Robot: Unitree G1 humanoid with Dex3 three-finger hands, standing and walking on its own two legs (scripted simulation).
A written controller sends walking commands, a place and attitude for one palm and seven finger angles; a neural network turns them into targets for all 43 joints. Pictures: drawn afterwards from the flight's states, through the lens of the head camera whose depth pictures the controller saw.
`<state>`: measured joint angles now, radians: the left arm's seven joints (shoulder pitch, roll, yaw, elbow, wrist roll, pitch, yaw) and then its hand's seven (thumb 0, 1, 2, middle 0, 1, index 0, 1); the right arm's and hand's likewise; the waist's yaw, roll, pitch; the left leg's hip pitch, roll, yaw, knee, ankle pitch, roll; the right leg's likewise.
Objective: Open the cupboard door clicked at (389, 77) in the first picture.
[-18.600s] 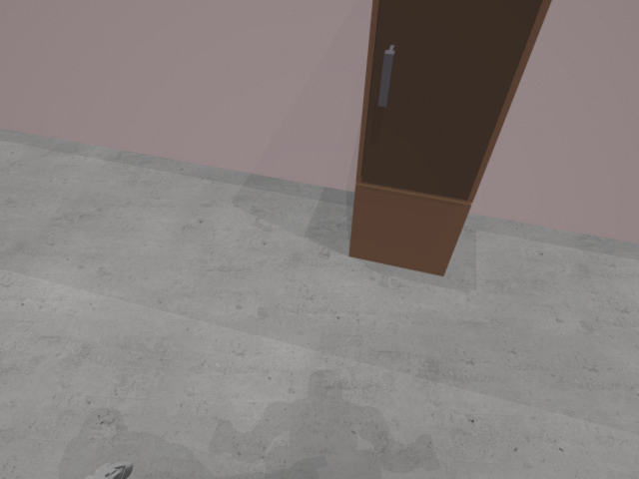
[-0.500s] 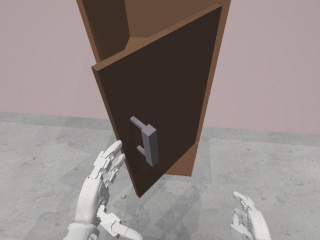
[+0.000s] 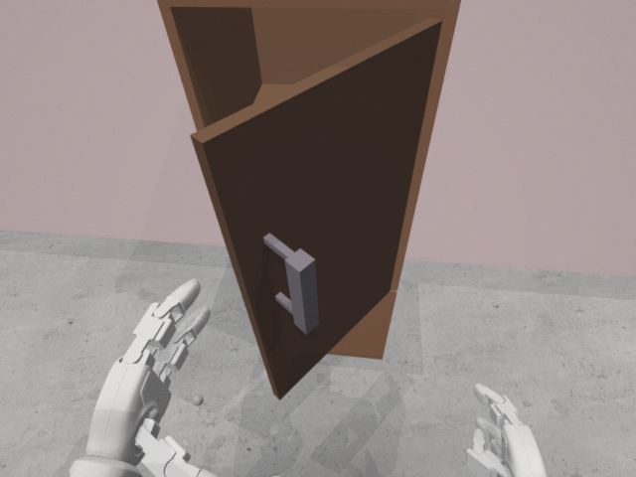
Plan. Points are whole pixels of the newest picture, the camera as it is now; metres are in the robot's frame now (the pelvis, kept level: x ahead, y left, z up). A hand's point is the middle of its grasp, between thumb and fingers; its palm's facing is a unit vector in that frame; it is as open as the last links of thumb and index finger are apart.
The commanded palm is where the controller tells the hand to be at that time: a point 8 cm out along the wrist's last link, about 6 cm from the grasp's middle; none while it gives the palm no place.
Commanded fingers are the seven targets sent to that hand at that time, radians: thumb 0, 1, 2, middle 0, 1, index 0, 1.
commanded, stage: draw the hand back to the body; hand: left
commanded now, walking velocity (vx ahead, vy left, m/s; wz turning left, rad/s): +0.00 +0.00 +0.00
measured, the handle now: (291, 284) +0.33 +0.06 +0.09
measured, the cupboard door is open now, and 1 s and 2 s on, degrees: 52 52 52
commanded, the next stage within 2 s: step back with the hand held close in 1.38 s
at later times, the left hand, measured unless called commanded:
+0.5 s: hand (96, 384) +0.18 +0.21 +0.14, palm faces +0.18 -0.94 -0.28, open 14.9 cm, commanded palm +0.15 +0.26 +0.17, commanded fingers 0.00 0.06 0.54 -0.17 -0.30 -0.17 -0.30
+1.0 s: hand out of the picture +0.21 +0.29 +0.21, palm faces +0.42 -0.81 -0.41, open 9.1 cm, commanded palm +0.16 +0.33 +0.22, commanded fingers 0.00 0.90 0.90 -0.20 -0.30 -0.20 -0.30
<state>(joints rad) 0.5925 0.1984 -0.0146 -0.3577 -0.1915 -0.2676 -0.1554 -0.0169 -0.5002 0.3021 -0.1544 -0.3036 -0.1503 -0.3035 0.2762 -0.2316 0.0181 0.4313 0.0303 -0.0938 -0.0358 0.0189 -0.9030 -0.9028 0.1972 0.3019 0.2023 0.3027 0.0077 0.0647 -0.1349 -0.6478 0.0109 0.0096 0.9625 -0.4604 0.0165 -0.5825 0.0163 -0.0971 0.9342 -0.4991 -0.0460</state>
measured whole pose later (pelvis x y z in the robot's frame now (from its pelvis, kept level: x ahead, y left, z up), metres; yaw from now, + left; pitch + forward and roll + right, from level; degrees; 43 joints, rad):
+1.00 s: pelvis +0.02 +0.03 +0.06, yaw -1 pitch -4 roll -1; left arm 0.48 0.36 0.31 -0.41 -0.06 -0.05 0.12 0.00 0.59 0.77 -0.20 -0.30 -0.20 -0.30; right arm 0.19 -0.23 0.04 0.62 -0.01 -0.10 -0.07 0.02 -0.90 -0.90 0.20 0.30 0.20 0.30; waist 0.07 0.06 0.01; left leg -0.12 -0.03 0.05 0.43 -0.25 0.05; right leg -0.06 0.00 -0.05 0.38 -0.26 0.00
